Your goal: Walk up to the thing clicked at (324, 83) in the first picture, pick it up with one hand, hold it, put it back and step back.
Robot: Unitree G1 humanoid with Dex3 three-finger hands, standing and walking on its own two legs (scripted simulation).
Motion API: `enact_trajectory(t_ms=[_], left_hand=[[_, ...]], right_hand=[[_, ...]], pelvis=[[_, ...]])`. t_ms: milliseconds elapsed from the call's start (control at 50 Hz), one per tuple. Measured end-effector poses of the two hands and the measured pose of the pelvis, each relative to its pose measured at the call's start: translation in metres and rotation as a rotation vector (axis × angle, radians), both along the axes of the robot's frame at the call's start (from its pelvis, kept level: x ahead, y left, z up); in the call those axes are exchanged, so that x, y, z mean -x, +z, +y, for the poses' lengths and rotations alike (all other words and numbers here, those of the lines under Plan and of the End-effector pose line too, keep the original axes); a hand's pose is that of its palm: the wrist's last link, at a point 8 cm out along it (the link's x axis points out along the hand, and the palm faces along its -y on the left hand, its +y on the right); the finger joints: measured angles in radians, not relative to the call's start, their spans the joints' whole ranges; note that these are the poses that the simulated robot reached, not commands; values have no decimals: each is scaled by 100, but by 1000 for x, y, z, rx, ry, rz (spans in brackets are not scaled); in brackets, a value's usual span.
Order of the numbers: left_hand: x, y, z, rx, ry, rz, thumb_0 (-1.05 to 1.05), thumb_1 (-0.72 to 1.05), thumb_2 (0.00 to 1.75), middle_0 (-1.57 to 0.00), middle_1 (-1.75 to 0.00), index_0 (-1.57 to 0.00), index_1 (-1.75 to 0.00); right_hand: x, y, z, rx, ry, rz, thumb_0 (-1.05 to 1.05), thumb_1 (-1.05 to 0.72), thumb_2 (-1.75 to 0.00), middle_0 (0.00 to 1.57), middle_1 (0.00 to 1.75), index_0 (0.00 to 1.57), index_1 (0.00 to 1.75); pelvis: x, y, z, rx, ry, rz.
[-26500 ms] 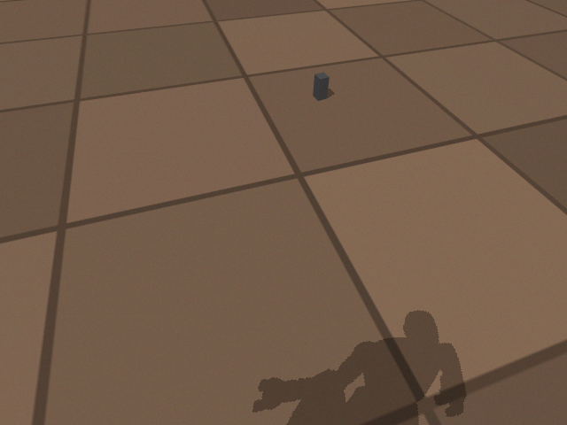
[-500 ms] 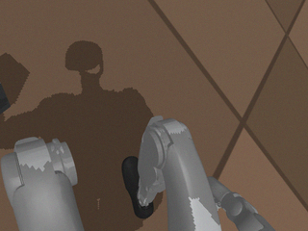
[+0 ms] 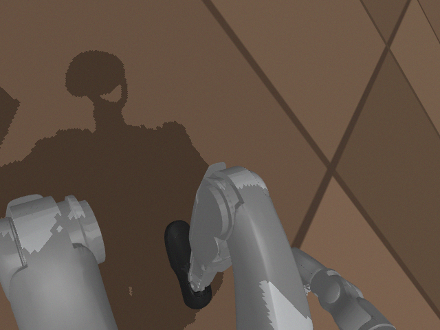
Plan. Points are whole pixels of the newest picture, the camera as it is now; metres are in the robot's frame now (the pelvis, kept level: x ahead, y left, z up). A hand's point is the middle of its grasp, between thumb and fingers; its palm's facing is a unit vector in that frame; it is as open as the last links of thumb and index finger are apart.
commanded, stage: loosen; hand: left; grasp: from the side
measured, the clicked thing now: out of the picture +0.44 +0.29 -0.19
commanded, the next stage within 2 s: open in 0.12 s
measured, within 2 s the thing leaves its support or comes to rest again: rests again in 0.22 s
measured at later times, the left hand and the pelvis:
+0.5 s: hand out of the picture +0.42 +0.31 -0.16, palm faces +0.49 -0.87 +0.01, open 13.2 cm; pelvis +0.00 +0.01 +0.00, yaw -1 degrees
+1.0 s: hand out of the picture +0.42 +0.35 -0.11, palm faces +0.53 -0.85 -0.01, open 17.2 cm; pelvis +0.00 +0.00 +0.01, yaw +0 degrees
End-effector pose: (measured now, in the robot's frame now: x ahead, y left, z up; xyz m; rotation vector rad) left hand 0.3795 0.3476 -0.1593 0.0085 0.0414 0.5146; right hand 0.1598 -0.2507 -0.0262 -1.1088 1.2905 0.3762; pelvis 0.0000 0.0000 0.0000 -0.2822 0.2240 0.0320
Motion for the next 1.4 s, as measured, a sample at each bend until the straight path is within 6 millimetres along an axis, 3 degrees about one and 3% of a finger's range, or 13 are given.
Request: enact_trajectory(t_ms=[160, 340, 540, 840, 920, 1020, 1120, 1220, 1320, 1400], left_hand=[[-1, -3, -4, 8, -15, -6, -1, -59, 95, -72, -107, -73, -106], [0, -6, -2, 22, 2, -29, -1, -43, 69, -73, -86, -76, -83], [1, -3, 2, 18, 2, -27, -1, -46, 37, -54, -52, -56, -51], [1, -4, -3, 9, -17, -29, -1, -55, 15, -20, -20, -22, -19], [1, 12, 14, -27, 14, -91, -1, -57, 14, -14, -16, -16, -15], [9, 53, 45, -83, 29, -139, -1, -59, 12, -10, -13, -12, -13], [22, 83, 58, -90, -65, -50, -1, -60, 11, -8, -12, -10, -11], [29, 101, 67, -23, -22, -41, -1, -60, 8, -6, -10, -9, -9], [26, 118, 85, -73, -25, 102, -1, -58, 7, -7, -8, -8, -7], [32, 148, 100, -147, -8, 196, -1, -56, 7, -7, -7, -7, -8]], right_hand=[[-3, 2, 4, -1, 17, -16, -1, -88, -90, 21, 30, 21, 30], [-1, 6, 10, 10, 29, -14, -1, -89, -90, 21, 30, 21, 30], [-2, 9, 15, 8, 37, -6, -1, -90, -90, 21, 30, 21, 31], [-2, 8, 13, 12, 35, -7, -1, -88, -90, 21, 30, 21, 31], [2, 7, 12, 11, 12, -2, -1, -88, -90, 21, 30, 21, 30], [1, 8, 11, -20, -41, -18, 0, -89, -90, 21, 30, 21, 30], [-7, 9, 13, -78, -106, -74, 0, -89, -90, 21, 30, 21, 31], [-21, 11, 18, -135, -136, -144, 0, -88, -89, 21, 30, 21, 30], [-27, 14, 19, -178, -248, -213, 0, -88, -90, 21, 30, 21, 31], [-25, 18, 18, -214, -333, -215, 0, -91, -91, 21, 30, 21, 31]], pelvis=[[1, -1, 2, 8, -7, -10], [2, 0, 4, 18, -9, -19], [3, 2, 6, 28, -8, -20], [4, 2, 4, 25, -12, -27], [4, 3, 3, 20, -10, -21], [1, 10, 1, 9, 2, 22], [-1, 22, 2, -1, 20, 82], [-1, 29, 3, -14, 30, 116], [-1, 37, 0, -39, 42, 155], [-4, 51, -2, -51, 54, 209]])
